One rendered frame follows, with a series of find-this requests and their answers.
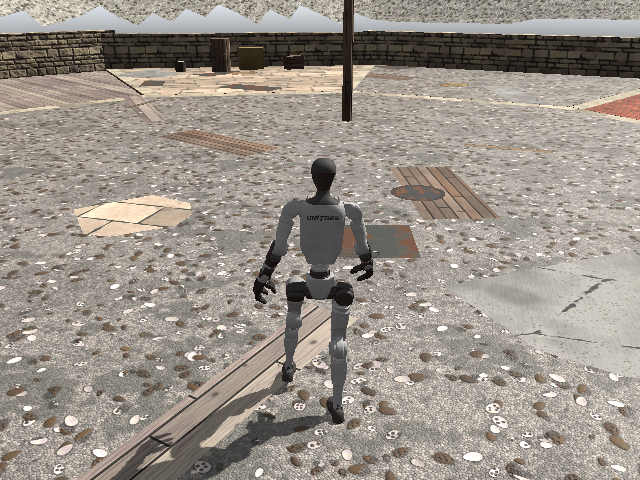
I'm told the robot shin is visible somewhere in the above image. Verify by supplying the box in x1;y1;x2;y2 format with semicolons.
284;312;299;370
330;341;348;410

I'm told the robot right shin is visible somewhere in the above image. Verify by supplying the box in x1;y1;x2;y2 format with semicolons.
330;341;348;410

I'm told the right robot forearm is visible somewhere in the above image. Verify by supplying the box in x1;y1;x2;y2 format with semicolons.
359;240;373;270

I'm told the robot right hand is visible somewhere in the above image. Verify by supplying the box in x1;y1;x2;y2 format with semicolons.
350;264;374;281

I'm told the left robot upper arm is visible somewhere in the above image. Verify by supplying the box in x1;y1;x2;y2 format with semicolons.
272;200;302;257

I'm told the right robot upper arm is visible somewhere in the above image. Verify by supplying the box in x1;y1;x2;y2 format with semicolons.
343;201;370;255

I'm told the robot left hand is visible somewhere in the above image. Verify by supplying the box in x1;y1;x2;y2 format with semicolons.
253;278;276;304

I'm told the left robot forearm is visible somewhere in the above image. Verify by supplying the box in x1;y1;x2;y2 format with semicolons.
257;240;281;283

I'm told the robot left shin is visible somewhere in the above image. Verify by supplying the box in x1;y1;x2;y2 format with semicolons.
284;312;299;370

